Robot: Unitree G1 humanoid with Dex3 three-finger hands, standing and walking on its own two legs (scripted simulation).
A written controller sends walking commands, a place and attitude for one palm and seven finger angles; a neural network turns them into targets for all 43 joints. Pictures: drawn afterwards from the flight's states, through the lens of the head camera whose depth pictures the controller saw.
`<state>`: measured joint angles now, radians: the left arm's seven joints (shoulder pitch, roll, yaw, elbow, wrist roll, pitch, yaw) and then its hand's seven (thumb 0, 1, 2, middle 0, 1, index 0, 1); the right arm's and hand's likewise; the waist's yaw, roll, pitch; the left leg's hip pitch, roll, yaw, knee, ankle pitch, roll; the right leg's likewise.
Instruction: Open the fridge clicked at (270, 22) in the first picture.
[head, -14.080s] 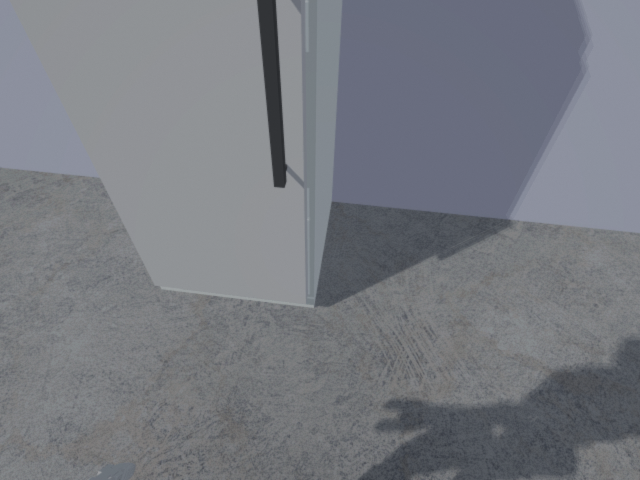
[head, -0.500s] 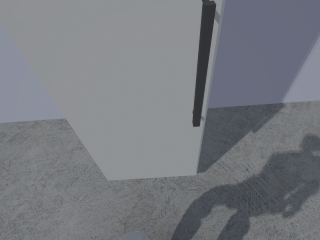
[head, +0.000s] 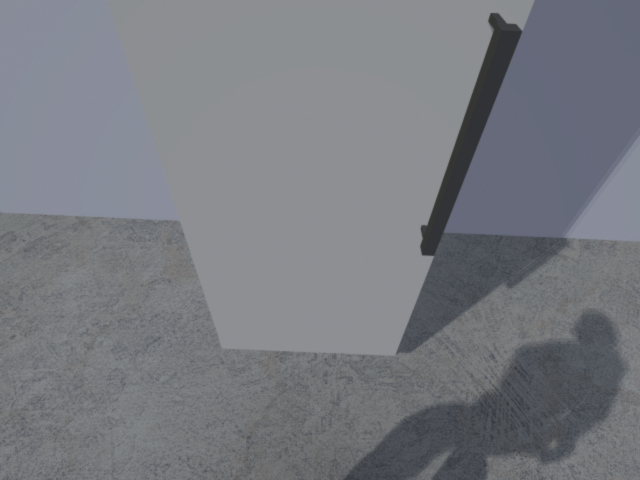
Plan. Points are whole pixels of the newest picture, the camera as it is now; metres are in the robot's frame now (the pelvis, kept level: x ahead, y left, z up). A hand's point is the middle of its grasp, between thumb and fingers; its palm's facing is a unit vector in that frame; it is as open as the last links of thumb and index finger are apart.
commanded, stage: come to a stop and stand still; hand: right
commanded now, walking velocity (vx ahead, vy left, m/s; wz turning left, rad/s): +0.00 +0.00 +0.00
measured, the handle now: (454, 157) +0.59 -0.15 +0.11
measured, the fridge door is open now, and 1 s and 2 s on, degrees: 0 0 0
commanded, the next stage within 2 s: look again from close up in 0.44 s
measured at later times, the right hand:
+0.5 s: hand out of the picture -0.04 -0.10 -0.18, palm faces +0.09 +0.99 -0.11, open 7.4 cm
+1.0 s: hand out of the picture -0.04 -0.20 -0.17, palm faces +0.05 +0.97 -0.23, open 7.4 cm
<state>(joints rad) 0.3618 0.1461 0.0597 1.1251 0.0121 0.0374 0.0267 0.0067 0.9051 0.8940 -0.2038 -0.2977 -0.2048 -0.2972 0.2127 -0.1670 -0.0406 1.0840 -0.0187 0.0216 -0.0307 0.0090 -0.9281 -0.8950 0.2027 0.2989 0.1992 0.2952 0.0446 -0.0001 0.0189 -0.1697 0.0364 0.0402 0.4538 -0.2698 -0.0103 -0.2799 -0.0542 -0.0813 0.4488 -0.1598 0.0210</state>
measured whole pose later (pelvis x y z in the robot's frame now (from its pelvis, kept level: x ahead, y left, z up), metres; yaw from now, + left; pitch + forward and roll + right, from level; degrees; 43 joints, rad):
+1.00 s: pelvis -0.05 -0.01 +0.00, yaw -2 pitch -2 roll +0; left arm 0.35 0.15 0.00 1.05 0.02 0.00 0.02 0.01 0.91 0.89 -0.20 -0.30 -0.20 -0.30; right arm 0.31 -0.19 -0.01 1.05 -0.02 0.00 -0.03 0.01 -0.91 -0.90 0.20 0.30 0.20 0.30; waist 0.00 0.00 -0.01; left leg -0.25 0.05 0.06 0.49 -0.21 -0.01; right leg -0.24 0.02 -0.08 0.48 -0.22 -0.05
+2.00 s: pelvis -0.02 +0.01 +0.00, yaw -1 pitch -1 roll +0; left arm 0.30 0.13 -0.01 1.11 0.01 -0.02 0.03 0.01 0.92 0.89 -0.20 -0.30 -0.20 -0.30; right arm 0.30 -0.14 0.00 1.09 -0.01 -0.01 -0.03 0.01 -0.91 -0.90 0.20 0.30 0.20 0.30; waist 0.00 0.01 0.02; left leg -0.21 0.02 0.07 0.46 -0.23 0.01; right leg -0.20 0.00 -0.07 0.44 -0.23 -0.02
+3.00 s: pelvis -0.02 +0.02 +0.00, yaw -1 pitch -1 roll +0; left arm 0.31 0.11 -0.01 1.12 0.01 -0.01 0.03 0.01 0.91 0.89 -0.20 -0.30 -0.20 -0.30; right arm 0.33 -0.12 0.00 1.10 -0.01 -0.02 -0.03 0.01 -0.91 -0.90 0.20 0.30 0.20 0.30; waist -0.01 0.01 0.02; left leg -0.20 0.00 0.07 0.44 -0.23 0.03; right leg -0.18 -0.02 -0.06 0.43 -0.23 0.00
